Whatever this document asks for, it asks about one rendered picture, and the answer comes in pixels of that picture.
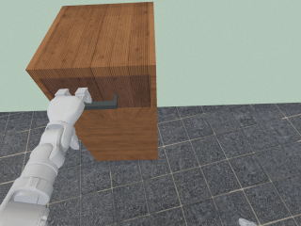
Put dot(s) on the left robot upper arm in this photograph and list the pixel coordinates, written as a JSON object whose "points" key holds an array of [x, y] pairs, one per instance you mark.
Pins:
{"points": [[24, 214]]}

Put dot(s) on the cabinet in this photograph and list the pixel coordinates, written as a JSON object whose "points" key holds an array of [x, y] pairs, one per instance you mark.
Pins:
{"points": [[105, 40]]}

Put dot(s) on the handle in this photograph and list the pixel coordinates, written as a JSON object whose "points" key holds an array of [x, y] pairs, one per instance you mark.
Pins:
{"points": [[99, 105]]}

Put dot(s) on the robot left forearm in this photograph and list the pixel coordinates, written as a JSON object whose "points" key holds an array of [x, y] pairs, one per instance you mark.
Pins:
{"points": [[35, 185]]}

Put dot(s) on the robot left hand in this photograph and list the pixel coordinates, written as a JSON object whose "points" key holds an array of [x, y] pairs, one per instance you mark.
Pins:
{"points": [[68, 108]]}

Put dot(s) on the drawer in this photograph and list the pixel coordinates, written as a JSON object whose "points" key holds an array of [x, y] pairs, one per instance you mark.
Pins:
{"points": [[133, 90]]}

